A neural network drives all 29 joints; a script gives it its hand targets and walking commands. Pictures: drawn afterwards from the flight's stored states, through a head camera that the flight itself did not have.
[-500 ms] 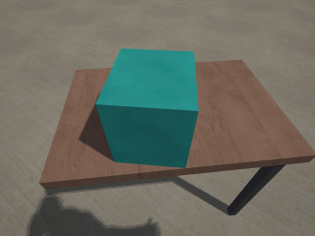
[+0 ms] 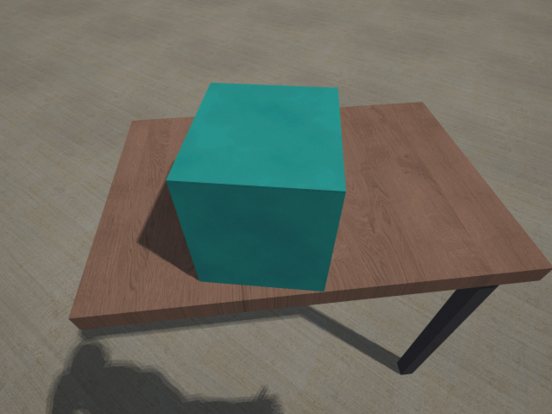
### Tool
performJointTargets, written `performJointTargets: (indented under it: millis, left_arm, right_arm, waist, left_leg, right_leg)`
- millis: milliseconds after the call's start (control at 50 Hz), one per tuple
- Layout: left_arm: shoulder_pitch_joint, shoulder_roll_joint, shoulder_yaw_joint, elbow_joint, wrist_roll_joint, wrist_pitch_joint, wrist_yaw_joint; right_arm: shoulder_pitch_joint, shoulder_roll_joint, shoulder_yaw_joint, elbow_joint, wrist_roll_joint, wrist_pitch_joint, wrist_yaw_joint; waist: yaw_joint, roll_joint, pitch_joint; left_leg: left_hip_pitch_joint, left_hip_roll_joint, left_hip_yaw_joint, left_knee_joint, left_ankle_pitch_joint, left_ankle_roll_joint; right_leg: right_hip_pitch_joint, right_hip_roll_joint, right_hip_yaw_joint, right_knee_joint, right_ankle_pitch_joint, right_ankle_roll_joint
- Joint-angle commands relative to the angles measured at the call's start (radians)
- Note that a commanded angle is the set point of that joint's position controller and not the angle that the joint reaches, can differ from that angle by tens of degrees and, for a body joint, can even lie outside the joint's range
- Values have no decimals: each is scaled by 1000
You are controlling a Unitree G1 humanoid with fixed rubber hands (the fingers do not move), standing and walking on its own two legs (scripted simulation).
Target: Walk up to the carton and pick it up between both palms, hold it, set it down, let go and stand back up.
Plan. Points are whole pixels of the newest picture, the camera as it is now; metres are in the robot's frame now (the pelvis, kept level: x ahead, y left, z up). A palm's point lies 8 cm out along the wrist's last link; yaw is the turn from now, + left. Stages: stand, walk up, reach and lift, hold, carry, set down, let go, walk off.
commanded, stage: stand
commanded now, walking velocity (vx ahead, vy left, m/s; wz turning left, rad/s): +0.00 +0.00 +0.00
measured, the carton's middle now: (267, 186) +0.47 +0.01 +0.07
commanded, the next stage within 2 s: none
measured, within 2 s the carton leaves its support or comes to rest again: neither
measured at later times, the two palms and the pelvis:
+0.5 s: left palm out of the picture +0.08 +0.31 -0.10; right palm out of the picture +0.08 -0.32 -0.11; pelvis +0.01 +0.00 +0.00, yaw +0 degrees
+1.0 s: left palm out of the picture +0.08 +0.31 -0.11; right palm out of the picture +0.06 -0.31 -0.11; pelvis +0.01 +0.00 +0.00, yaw +0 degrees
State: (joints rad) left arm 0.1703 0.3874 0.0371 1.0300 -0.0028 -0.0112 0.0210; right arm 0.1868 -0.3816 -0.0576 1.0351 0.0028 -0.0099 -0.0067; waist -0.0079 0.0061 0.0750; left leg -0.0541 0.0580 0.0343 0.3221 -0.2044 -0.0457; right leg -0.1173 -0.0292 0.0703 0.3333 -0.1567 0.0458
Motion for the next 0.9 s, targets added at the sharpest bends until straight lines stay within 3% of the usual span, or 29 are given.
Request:
performJointTargets:
  millis: [0,20,60,80,100,120,160,200,220,240,280,300,380,400,420,460,480,500,520,580,600,640,680,700,740,780,800,840,880]
  left_arm:
    - [-8,167,31,-35,-8,-11,4]
    - [-2,185,34,-45,-1,-4,3]
    - [-32,184,28,-47,5,-4,6]
    - [-22,184,39,-56,4,-8,1]
    - [-35,181,31,-54,2,-6,1]
    - [-34,151,22,-51,0,-4,2]
    - [-13,153,27,-45,-1,-13,4]
    - [-21,177,32,-32,0,-10,8]
    - [0,151,21,-31,-2,-5,9]
    - [-28,152,19,-34,-4,-3,4]
    - [0,151,23,-21,-2,-10,10]
    - [-14,158,23,-33,5,-13,10]
    - [-58,177,34,-37,1,-13,6]
    - [-58,186,28,-46,-3,-12,3]
    - [-14,170,26,-32,-6,-14,7]
    - [-65,194,38,-24,4,-12,6]
    - [-33,167,30,-35,-1,-16,3]
    - [3,192,42,-24,1,-12,6]
    - [-67,200,38,-34,6,-12,5]
    - [-47,148,30,-29,-4,-14,5]
    - [-35,169,25,-31,2,-13,7]
    - [-54,172,31,-34,10,-10,12]
    - [-59,191,41,-33,2,-4,7]
    - [-24,188,46,-22,-1,-3,9]
    - [-12,190,38,-17,-2,-5,3]
    - [-18,153,35,-10,-1,-12,9]
    - [-38,160,23,-21,2,-13,6]
    - [-30,167,31,-11,8,-10,15]
    - [-58,170,30,-32,-2,-4,12]
  right_arm:
    - [19,-178,-31,-40,-5,-7,-6]
    - [-1,-176,-25,-50,1,-8,-5]
    - [-44,-165,-26,-62,-4,-7,-3]
    - [-11,-184,-29,-67,1,-11,-5]
    - [3,-223,-44,-58,5,-13,-10]
    - [13,-183,-30,-35,-3,-15,-10]
    - [-27,-193,-31,-54,5,-14,-9]
    - [-12,-193,-38,-56,-3,-18,-16]
    - [-4,-190,-30,-52,0,-12,-18]
    - [1,-207,-37,-59,6,-11,-14]
    - [-11,-174,-22,-52,4,-4,-10]
    - [-13,-188,-31,-55,-2,-9,-9]
    - [-39,-192,-35,-58,1,-9,-11]
    - [-25,-209,-41,-65,-3,-9,-17]
    - [-28,-181,-32,-53,4,-7,-10]
    - [-28,-184,-33,-55,1,-16,-9]
    - [1,-174,-30,-46,1,-8,-9]
    - [-32,-182,-27,-58,1,-13,-8]
    - [-4,-159,-26,-52,5,-14,-8]
    - [-26,-212,-44,-58,-2,-17,-18]
    - [-17,-173,-33,-60,1,-17,-13]
    - [-10,-178,-36,-50,-5,-8,-17]
    - [-34,-184,-32,-58,-7,-3,-7]
    - [-27,-172,-29,-58,-4,-4,-5]
    - [-3,-190,-36,-42,6,-18,-9]
    - [-6,-192,-32,-37,-2,-13,-11]
    - [-12,-170,-33,-47,6,-12,-12]
    - [-29,-137,-16,-45,12,-9,-8]
    - [-10,-185,-33,-43,0,-12,-15]
  waist:
    - [4,19,-56]
    - [17,2,-39]
    - [2,36,-16]
    - [13,9,-27]
    - [-13,-4,-48]
    - [-6,-43,-47]
    - [11,27,-68]
    - [-5,-23,-34]
    - [14,-19,-45]
    - [-1,1,-47]
    - [21,-28,-51]
    - [8,6,-53]
    - [9,-10,-10]
    - [-13,-21,-46]
    - [20,4,-8]
    - [-2,-6,-19]
    - [2,18,-42]
    - [22,-11,-58]
    - [-16,-54,-47]
    - [2,18,-45]
    - [-4,-19,-65]
    - [-5,-18,-53]
    - [-9,35,-26]
    - [10,46,-20]
    - [12,-52,-54]
    - [14,2,-55]
    - [-2,-38,-46]
    - [0,32,-65]
    - [-14,-2,-19]
  left_leg:
    - [-13,85,-32,-70,70,43]
    - [-51,88,-37,-66,36,55]
    - [-36,86,-32,-73,29,50]
    - [-52,92,-37,-64,33,50]
    - [-22,95,-35,-67,14,55]
    - [-25,101,-56,-80,13,54]
    - [-8,98,-46,-66,65,47]
    - [-9,100,-38,-57,155,46]
    - [-17,99,-41,-56,151,49]
    - [-12,97,-33,-53,94,50]
    - [-12,100,-37,-56,117,46]
    - [12,93,-35,-60,120,38]
    - [-20,98,-44,-60,111,53]
    - [17,100,-46,-59,67,63]
    - [-3,98,-48,-60,80,50]
    - [-37,88,-37,-83,37,56]
    - [-16,94,-31,-66,59,55]
    - [-1,83,-30,-59,37,47]
    - [31,96,-39,-57,67,42]
    - [-11,97,-44,-56,108,51]
    - [14,99,-46,-58,109,50]
    - [21,94,-30,-43,124,49]
    - [-19,79,-8,-59,92,41]
    - [-37,86,-11,-61,86,38]
    - [4,100,-34,-65,144,43]
    - [-3,98,-22,-54,151,52]
    - [24,97,-34,-63,143,39]
    - [24,102,-32,-61,102,42]
    - [10,90,-23,-60,125,49]
  right_leg:
    - [17,-95,27,-54,82,-62]
    - [12,-89,36,-59,97,-61]
    - [-38,-90,31,-54,105,-54]
    - [-4,-98,31,-47,100,-60]
    - [-9,-95,26,-34,127,-53]
    - [-9,-85,10,-44,97,-45]
    - [-1,-85,26,-51,124,-54]
    - [-16,-91,14,-28,179,-55]
    - [8,-91,11,-26,177,-45]
    - [-10,-95,18,-32,169,-59]
    - [13,-91,16,-36,152,-51]
    - [-10,-94,18,-33,155,-58]
    - [-22,-103,32,-41,174,-64]
    - [-33,-101,36,-60,140,-63]
    - [-46,-88,27,-52,125,-63]
    - [-9,-102,37,-42,148,-63]
    - [-7,-94,29,-43,161,-63]
    - [-6,-80,17,-58,123,-53]
    - [-39,-96,20,-48,118,-58]
    - [12,-98,29,-39,192,-63]
    - [-1,-92,20,-32,171,-61]
    - [-33,-87,20,-42,184,-65]
    - [-10,-84,17,-38,182,-54]
    - [5,-88,15,-39,155,-57]
    - [28,-86,4,-25,198,-59]
    - [20,-94,31,-36,207,-64]
    - [0,-89,15,-18,203,-64]
    - [0,-98,27,-41,183,-61]
    - [-28,-84,29,-54,182,-62]
